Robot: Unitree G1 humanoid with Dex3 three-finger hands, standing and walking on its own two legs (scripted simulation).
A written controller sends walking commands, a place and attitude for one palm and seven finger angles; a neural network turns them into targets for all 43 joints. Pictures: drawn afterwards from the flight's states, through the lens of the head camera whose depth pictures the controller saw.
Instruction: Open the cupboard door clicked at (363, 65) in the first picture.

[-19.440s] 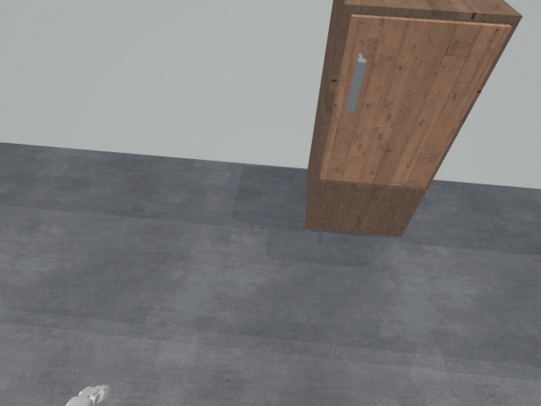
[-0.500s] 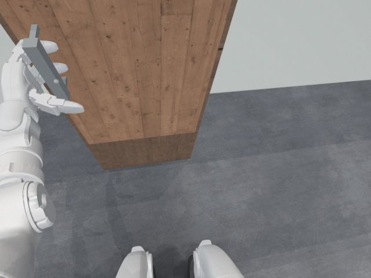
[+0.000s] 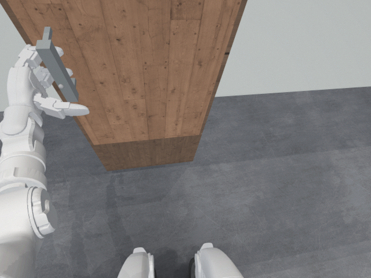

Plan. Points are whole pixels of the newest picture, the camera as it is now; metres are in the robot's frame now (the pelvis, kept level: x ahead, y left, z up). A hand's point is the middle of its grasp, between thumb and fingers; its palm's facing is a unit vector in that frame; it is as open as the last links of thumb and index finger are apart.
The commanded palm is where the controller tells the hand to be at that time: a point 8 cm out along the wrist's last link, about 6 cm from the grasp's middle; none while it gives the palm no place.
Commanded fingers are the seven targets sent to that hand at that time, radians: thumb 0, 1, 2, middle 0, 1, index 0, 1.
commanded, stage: close the thumb around the handle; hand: left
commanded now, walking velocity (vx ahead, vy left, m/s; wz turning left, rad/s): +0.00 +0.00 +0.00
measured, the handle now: (61, 67) +0.55 +0.24 +0.07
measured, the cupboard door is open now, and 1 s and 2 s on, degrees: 0 6 42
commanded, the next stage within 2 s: pull the door open along its arc in 0.56 s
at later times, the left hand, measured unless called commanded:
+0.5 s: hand (68, 85) +0.50 +0.21 +0.07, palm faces +0.04 -1.00 -0.01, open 5.9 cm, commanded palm +0.47 +0.27 +0.07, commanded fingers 0.00 0.90 0.90 -0.40 -1.35 -0.40 -1.35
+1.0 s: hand (72, 102) +0.45 +0.20 +0.07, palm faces +0.07 -1.00 +0.00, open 5.9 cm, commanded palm +0.40 +0.24 +0.07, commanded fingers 0.00 0.90 0.90 -0.40 -1.35 -0.40 -1.35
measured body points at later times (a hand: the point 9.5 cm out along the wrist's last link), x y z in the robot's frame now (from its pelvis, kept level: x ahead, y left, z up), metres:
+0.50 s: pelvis +0.00 +0.00 +0.00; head +0.13 +0.02 +0.43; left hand +0.49 +0.27 +0.08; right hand +0.01 -0.27 -0.11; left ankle +0.01 +0.09 -0.67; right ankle +0.02 -0.12 -0.67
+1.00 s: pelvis +0.01 -0.01 +0.01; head +0.11 +0.01 +0.45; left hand +0.44 +0.25 +0.08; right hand +0.04 -0.27 -0.10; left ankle +0.01 +0.09 -0.67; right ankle +0.02 -0.12 -0.67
